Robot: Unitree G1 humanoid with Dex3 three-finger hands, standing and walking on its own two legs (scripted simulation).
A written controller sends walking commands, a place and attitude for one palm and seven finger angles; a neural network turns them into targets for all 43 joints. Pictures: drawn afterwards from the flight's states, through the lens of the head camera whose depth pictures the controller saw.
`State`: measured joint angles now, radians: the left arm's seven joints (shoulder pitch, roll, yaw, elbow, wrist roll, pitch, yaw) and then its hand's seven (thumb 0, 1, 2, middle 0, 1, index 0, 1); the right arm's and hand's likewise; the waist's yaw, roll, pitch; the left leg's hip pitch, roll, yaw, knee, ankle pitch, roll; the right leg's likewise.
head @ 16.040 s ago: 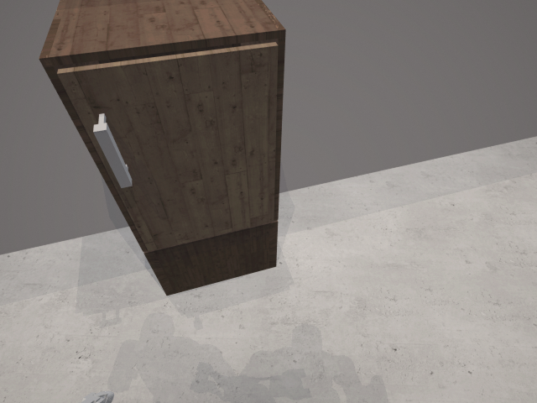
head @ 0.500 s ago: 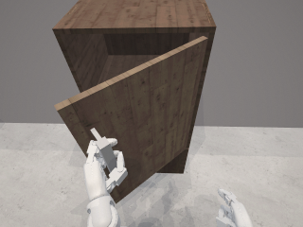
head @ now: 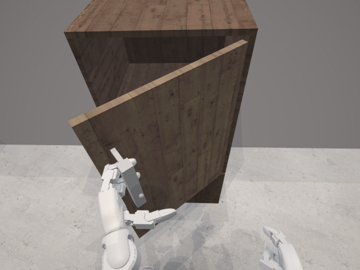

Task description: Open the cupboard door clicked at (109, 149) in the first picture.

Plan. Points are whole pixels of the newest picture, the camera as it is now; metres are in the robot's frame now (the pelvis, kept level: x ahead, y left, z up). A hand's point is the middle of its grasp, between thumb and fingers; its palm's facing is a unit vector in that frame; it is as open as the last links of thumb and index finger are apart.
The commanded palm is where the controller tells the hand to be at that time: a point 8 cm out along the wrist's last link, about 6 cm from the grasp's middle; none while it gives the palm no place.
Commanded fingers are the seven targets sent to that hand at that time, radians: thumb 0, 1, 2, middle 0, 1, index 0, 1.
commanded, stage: open thumb and fingers to let go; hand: left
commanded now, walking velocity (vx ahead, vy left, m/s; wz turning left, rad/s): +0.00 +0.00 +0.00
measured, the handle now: (128, 178) +0.30 +0.13 +0.06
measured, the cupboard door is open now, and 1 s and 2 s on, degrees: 41 42 42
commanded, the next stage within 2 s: slide the hand sideways off the handle in 0.24 s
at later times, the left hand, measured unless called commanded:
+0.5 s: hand (133, 211) +0.23 +0.11 +0.06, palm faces -0.07 -1.00 -0.06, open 16.1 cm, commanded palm +0.21 +0.14 +0.06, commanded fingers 0.00 -0.50 0.30 -0.15 -0.30 -0.15 -0.30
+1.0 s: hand (114, 231) +0.19 +0.13 +0.07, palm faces -0.04 -1.00 +0.01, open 16.2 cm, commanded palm +0.16 +0.19 +0.06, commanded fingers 0.00 -0.50 0.30 -0.15 -0.30 -0.15 -0.30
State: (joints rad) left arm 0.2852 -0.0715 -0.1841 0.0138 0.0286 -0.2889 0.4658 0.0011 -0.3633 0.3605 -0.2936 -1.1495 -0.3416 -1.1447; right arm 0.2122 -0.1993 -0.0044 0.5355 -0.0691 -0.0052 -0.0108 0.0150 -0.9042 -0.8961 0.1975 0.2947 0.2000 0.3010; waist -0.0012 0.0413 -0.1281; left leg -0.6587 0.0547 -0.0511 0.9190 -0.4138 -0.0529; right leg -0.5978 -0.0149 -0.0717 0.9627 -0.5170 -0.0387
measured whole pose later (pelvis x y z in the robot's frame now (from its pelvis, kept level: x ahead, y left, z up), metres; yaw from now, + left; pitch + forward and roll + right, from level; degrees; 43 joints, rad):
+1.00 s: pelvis -0.01 +0.05 -0.02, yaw -1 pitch +9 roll -2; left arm 0.55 0.10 -0.20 -0.30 -0.05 -0.27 0.06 -0.01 -0.50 0.30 -0.16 -0.31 -0.17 -0.31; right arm 0.27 -0.20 0.04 0.36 -0.01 -0.03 0.01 0.02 -0.90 -0.90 0.20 0.29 0.20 0.30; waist 0.00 0.05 -0.12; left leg -0.75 0.04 -0.02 1.07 -0.47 -0.01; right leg -0.67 -0.03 -0.04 1.04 -0.53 0.02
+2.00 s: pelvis -0.01 +0.05 -0.01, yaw -1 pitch +7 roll -3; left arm 0.66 0.24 0.10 -0.44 -0.27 -0.16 -0.17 -0.01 -0.50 0.30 -0.15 -0.30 -0.15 -0.30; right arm 0.29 -0.20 0.04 0.40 0.05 -0.09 -0.07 0.02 -0.90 -0.90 0.20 0.30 0.20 0.30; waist 0.02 0.06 -0.15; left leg -0.71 0.05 -0.05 1.05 -0.47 -0.01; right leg -0.60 -0.02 -0.06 0.99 -0.51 0.03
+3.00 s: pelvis +0.03 +0.04 +0.05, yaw -3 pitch -3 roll +0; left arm 0.47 0.34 0.35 -0.42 -0.07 -0.03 0.12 0.01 0.81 0.87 -0.20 -0.30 -0.20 -0.30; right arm 0.20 -0.22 0.03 0.60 0.01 -0.10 -0.10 0.02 -0.90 -0.90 0.20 0.30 0.20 0.30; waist 0.07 0.06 0.00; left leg -0.15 0.04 0.03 0.48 -0.28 -0.02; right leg -0.09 -0.02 -0.01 0.45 -0.32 0.02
